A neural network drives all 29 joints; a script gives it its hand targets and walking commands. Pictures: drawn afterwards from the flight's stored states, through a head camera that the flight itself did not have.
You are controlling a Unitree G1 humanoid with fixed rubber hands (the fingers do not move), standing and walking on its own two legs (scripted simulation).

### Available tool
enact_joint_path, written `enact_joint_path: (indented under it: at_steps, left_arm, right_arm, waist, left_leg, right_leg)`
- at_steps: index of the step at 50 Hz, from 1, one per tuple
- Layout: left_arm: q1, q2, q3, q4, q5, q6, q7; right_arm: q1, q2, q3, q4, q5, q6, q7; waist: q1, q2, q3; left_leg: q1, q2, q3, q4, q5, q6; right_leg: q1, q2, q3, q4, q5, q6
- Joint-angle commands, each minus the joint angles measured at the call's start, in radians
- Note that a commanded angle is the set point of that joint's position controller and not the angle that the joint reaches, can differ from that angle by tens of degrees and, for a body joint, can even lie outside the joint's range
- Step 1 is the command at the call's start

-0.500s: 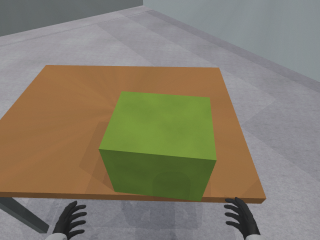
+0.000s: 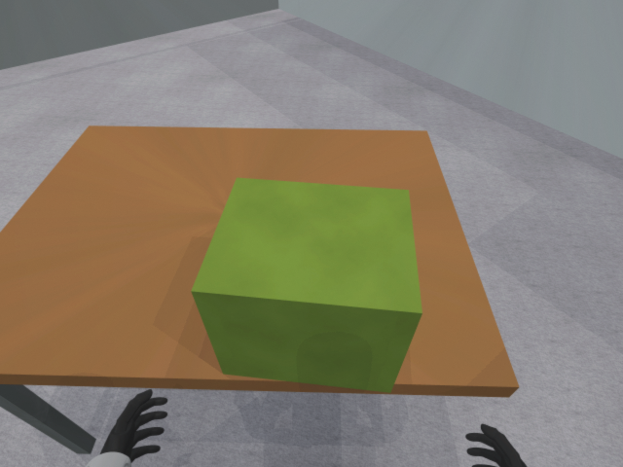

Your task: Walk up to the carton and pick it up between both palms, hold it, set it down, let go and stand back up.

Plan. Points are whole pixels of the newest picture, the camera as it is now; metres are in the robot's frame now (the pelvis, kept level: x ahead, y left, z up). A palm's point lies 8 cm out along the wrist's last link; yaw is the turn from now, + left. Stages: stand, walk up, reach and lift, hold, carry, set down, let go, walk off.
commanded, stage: stand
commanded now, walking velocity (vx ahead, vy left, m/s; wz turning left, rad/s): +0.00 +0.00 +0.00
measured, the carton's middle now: (313, 284) +0.40 -0.01 -0.02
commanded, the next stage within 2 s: none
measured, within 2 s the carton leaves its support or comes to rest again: neither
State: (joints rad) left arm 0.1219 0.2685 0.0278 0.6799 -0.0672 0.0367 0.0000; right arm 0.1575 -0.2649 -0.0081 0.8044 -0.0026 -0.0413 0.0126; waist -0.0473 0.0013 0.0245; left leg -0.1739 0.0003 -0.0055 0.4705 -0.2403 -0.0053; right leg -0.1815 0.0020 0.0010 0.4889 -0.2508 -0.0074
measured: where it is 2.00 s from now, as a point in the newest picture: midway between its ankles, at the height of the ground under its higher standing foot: outside the picture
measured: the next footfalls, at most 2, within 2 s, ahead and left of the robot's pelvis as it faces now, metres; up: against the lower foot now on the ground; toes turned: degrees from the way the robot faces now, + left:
none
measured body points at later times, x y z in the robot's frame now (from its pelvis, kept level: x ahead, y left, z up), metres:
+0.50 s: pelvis +0.00 +0.00 +0.00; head -0.01 +0.00 +0.45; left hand +0.19 +0.25 -0.08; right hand +0.13 -0.27 -0.11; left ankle +0.01 +0.12 -0.74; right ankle +0.01 -0.11 -0.74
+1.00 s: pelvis +0.00 +0.00 +0.00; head -0.01 +0.00 +0.45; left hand +0.19 +0.25 -0.08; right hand +0.13 -0.27 -0.11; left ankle +0.01 +0.12 -0.74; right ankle +0.01 -0.11 -0.74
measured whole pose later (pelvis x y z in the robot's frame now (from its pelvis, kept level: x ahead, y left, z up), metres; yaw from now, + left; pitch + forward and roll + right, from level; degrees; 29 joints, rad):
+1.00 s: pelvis +0.00 +0.00 +0.00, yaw +0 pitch -3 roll +0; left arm 0.12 0.27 0.03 0.68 -0.07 0.02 0.00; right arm 0.16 -0.28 -0.01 0.84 0.00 -0.03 0.01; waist -0.05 0.00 0.02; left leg -0.17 0.00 -0.01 0.47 -0.24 -0.01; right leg -0.18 0.00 0.00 0.49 -0.25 -0.01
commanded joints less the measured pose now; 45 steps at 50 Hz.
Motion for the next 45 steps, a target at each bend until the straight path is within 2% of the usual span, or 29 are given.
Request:
enact_joint_path:
  at_steps: [1, 8, 45]
  left_arm:
    - [-0.009, 0.241, 0.068, -0.029, 0.121, -0.075, 0.004]
    - [-0.008, 0.243, 0.069, -0.019, 0.117, -0.076, 0.008]
    - [-0.003, 0.255, 0.071, 0.003, 0.111, -0.085, 0.011]
  right_arm:
    - [-0.018, -0.249, -0.062, -0.030, -0.050, -0.023, -0.015]
    - [-0.018, -0.263, -0.064, -0.012, -0.043, -0.017, -0.016]
    - [-0.025, -0.268, -0.069, 0.001, -0.034, -0.012, -0.013]
  waist:
    - [0.049, 0.001, -0.029]
    - [0.044, 0.002, -0.043]
    - [0.041, -0.002, -0.029]
  left_leg:
    - [-0.050, 0.080, -0.082, -0.099, 0.050, 0.030]
    - [-0.025, 0.087, -0.085, -0.088, 0.116, 0.034]
    - [-0.017, 0.099, -0.096, -0.096, 0.123, 0.049]
  right_leg:
    - [0.005, -0.081, 0.117, -0.095, 0.092, -0.022]
    - [0.020, -0.086, 0.113, -0.096, 0.135, -0.023]
    - [0.033, -0.098, 0.113, -0.117, 0.145, -0.031]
